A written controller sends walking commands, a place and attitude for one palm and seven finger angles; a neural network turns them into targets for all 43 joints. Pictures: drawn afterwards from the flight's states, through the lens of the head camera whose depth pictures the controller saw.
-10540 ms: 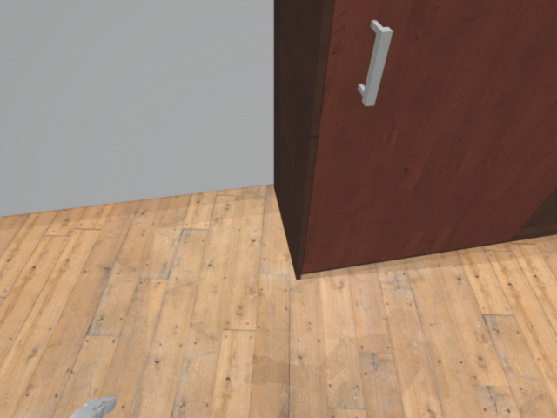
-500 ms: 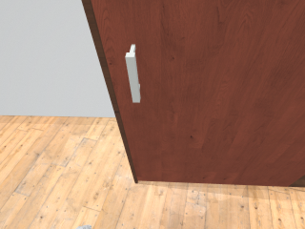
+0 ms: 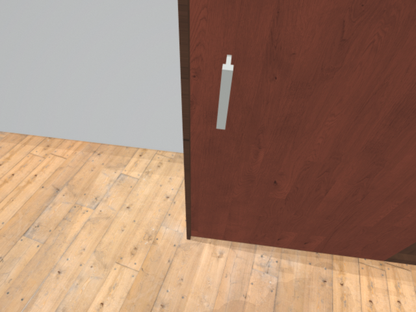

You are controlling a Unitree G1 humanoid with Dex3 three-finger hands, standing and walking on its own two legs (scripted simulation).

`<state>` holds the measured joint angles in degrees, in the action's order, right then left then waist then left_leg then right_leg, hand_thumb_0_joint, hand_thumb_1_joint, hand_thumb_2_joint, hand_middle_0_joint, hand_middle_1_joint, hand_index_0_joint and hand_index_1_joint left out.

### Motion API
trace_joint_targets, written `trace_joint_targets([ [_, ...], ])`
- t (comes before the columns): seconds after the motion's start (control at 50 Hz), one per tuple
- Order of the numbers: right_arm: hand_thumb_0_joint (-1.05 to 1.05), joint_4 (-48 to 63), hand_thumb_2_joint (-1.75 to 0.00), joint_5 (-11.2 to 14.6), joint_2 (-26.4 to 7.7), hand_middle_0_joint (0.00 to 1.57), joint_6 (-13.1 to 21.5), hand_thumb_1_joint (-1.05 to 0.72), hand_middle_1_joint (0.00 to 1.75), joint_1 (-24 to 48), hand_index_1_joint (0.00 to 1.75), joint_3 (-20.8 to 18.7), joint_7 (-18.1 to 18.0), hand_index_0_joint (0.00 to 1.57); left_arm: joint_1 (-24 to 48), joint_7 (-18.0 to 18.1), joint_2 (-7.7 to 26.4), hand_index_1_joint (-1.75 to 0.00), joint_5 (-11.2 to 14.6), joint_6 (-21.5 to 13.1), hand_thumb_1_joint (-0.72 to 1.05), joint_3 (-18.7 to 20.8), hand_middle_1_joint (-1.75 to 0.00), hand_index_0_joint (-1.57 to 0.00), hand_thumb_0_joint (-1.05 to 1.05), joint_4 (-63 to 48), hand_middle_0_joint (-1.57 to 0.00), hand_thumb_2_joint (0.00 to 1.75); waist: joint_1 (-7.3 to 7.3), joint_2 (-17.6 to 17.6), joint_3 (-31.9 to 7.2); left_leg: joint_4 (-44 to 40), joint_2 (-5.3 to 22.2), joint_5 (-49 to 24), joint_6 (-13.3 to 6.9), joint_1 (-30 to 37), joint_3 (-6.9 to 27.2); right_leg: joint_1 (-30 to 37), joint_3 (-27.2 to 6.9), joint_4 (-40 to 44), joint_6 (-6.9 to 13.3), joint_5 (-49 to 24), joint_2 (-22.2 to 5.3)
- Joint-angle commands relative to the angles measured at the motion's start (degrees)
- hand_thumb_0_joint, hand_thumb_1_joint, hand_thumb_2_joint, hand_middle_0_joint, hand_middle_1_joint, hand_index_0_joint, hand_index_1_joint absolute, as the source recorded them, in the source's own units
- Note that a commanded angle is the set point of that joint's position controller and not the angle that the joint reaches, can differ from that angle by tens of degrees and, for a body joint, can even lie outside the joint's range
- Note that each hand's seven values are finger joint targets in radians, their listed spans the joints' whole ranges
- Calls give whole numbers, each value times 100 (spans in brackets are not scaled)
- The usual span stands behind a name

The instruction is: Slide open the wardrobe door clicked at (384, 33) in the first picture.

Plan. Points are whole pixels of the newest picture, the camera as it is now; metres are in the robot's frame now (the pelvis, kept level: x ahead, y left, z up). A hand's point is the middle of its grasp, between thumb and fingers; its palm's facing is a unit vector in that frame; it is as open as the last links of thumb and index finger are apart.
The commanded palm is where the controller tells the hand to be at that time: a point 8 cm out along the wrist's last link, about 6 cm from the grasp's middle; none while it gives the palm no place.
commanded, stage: come to a stop and stand still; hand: left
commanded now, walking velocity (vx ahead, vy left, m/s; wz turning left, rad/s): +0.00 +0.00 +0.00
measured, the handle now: (224, 93) +0.53 +0.01 +0.15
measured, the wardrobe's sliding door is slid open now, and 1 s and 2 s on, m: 0.00 0.00 0.00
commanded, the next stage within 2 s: look again from close up in 0.82 s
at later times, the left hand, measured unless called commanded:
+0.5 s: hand out of the picture -0.07 +0.12 -0.18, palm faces +0.04 -0.99 -0.14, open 7.4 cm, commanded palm none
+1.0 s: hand out of the picture -0.07 +0.12 -0.18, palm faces +0.03 -0.99 -0.14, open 7.4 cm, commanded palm none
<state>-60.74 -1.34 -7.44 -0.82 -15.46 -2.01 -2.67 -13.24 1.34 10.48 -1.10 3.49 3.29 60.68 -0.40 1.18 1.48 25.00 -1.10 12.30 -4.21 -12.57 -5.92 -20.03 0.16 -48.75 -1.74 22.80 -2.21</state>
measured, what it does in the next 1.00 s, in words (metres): steps on the spot: right foot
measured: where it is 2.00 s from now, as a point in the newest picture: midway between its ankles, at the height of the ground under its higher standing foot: outside the picture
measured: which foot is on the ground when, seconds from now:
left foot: down 0.00-1.00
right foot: up 0.00-0.10, down 0.12-1.00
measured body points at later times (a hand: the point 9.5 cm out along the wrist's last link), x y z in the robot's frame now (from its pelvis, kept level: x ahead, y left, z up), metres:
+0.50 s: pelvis -0.05 -0.02 +0.00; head -0.06 -0.03 +0.45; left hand -0.07 +0.17 -0.16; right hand -0.10 -0.23 -0.17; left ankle +0.01 +0.07 -0.74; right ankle -0.05 -0.13 -0.74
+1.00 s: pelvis -0.04 -0.02 -0.01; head -0.03 -0.03 +0.44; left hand -0.07 +0.17 -0.17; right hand -0.06 -0.23 -0.17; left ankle +0.02 +0.07 -0.74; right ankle -0.05 -0.13 -0.74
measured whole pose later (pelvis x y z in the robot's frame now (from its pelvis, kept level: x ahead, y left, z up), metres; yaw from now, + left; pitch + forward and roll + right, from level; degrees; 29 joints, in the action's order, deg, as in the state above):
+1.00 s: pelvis -0.04 -0.02 -0.01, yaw +1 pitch +0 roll -2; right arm -62.0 -1.3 -6.9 -0.5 -18.9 -0.7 -0.4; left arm -21.5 2.4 4.3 -1.0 -1.4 -0.7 63.6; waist 1.7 -3.4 1.1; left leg 33.1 1.9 11.9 -1.4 -20.4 -1.9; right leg -11.6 5.0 -28.3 1.6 16.3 2.0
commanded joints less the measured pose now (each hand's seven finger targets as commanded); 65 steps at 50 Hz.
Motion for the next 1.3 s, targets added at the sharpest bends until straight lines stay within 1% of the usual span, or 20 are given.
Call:
trace_joint_targets([
  [0.0,0,44,-90,36,-805,20,181,-90,30,-497,30,-154,-16,20,30,48,81,-30,30,-207,90,-108,-30,-20,0,-260,-20,90,191,-684,-401,-749,1583,-2250,-514,1252,1439,-58,137,1389,-39,215,-88],
  [0.04,0,-50,-90,69,-784,20,180,-90,30,-476,30,-143,9,20,-248,78,99,-30,42,-244,90,-132,-30,-20,0,-74,-20,90,101,-705,-448,-589,1431,-2452,-363,1108,1329,496,168,2240,5,-403,-79],
  [0.08,0,-78,-90,126,-627,20,193,-90,30,-385,30,-82,34,20,-619,123,236,-30,48,-312,90,-154,-30,-20,0,167,-20,90,21,-383,-411,-445,1086,-1690,44,566,1086,1266,-107,3078,114,-1473,-296],
  [0.12,0,-77,-90,145,-486,20,183,-90,30,-268,30,-27,74,20,-554,141,335,-30,50,-353,90,-201,-30,-20,0,221,-20,90,103,-48,25,-603,756,-661,315,320,823,957,-421,3024,330,-1584,-680],
  [0.14,0,-102,-90,124,-466,20,173,-90,30,-271,30,-21,92,20,-551,138,316,-30,46,-350,90,-213,-30,-20,0,243,-20,90,96,-200,123,-665,721,-566,321,343,840,836,-365,3014,358,-1455,-695],
  [0.16,0,-179,-90,94,-482,20,133,-90,30,-265,30,-9,88,20,-494,130,290,-30,46,-385,90,-217,-30,-20,0,290,-20,90,128,472,257,-622,711,-389,341,416,762,610,-421,3077,353,-1153,-569],
  [0.18,0,-215,-90,92,-539,20,127,-90,30,-324,30,-13,89,20,-487,127,230,-30,54,-389,90,-245,-30,-20,0,280,-20,90,156,560,350,-644,712,-240,332,518,737,413,-438,3173,353,-830,-571],
  [0.32,0,-379,-90,79,-504,20,87,-90,30,-490,30,26,98,20,-746,131,144,-30,33,-341,90,-242,-30,-20,0,327,-20,90,88,-49,762,-1068,745,897,303,84,933,153,-361,3218,283,51,-386],
  [0.44,0,-447,-90,65,-360,20,65,-90,30,-705,30,16,84,20,-977,131,48,-30,29,-346,90,-219,-30,-20,0,346,-20,90,71,-125,715,-957,698,1048,299,-60,918,76,-356,3266,311,344,-361],
  [0.84,0,-467,-90,71,-119,20,121,-90,30,-910,30,48,41,20,-1238,132,-163,-30,39,-427,90,-241,-30,-20,0,422,-20,90,75,41,495,-596,683,355,291,8,875,62,-427,3211,388,-62,-358],
  [0.86,0,19,-90,42,-482,20,183,-90,30,-5,30,87,164,20,-1534,280,93,-30,-91,-591,90,-322,-30,-20,0,422,-20,90,-237,45,814,667,554,271,499,-617,596,86,-791,3414,372,-1084,-569],
  [0.88,0,169,-90,40,-200,20,107,-90,30,-489,30,68,223,20,-1049,241,375,-30,-45,-614,90,-272,-30,-20,0,68,-20,90,291,219,381,1013,396,659,466,-447,503,-237,-1030,3692,609,708,-936],
  [0.9,0,59,-90,-6,-184,20,61,-90,30,-640,30,44,248,20,-802,210,354,-30,-37,-607,90,-227,-30,-20,0,-113,-20,90,347,9,423,1271,330,601,422,-369,419,-511,-1017,3707,733,1169,-938],
  [0.92,0,55,-90,3,-179,20,79,-90,30,-852,30,67,261,20,-680,219,375,-30,-14,-641,90,-206,-30,-20,0,-181,-20,90,445,47,184,1282,344,392,392,-350,453,-339,-876,3547,804,797,-881],
  [0.94,0,78,-90,-3,-141,20,127,-90,30,-910,30,106,267,20,-694,209,374,-30,4,-693,90,-195,-30,-20,0,-202,-20,90,418,-437,-123,934,344,100,358,-124,448,-35,-602,3225,836,99,-793],
  [0.96,0,106,-90,9,-125,20,190,-90,30,-935,30,146,256,20,-780,195,299,-30,22,-715,90,-197,-30,-20,0,-175,-20,90,383,-331,-221,637,396,-69,320,-32,566,88,-466,2912,787,-160,-621],
  [1.02,0,200,-90,12,-423,20,258,-90,30,-744,30,146,184,20,-923,177,34,-30,17,-597,90,-242,-30,-20,0,-122,-20,90,159,-532,242,-34,694,224,136,-615,1080,286,-176,2446,603,-57,-184],
  [1.04,0,223,-90,14,-408,20,263,-90,30,-612,30,157,171,20,-1009,170,18,-30,2,-579,90,-242,-30,-20,0,-98,-20,90,71,-652,387,-207,724,276,66,-833,1188,433,-87,2363,561,-289,-157],
  [1.12,0,253,-90,36,-557,20,274,-90,30,-539,30,165,160,20,-995,144,75,-30,10,-558,90,-272,-30,-20,0,-110,-20,90,35,161,542,-378,671,222,57,-822,1175,552,-108,2425,487,-575,-208],
  [1.28,0,128,-90,43,-725,20,361,-90,30,-451,30,193,115,20,-901,148,364,-30,28,-545,90,-234,-30,-20,0,-189,-20,90,7,-74,-186,-97,687,-1586,55,-7,970,1022,-80,2337,387,-1625,-347],
])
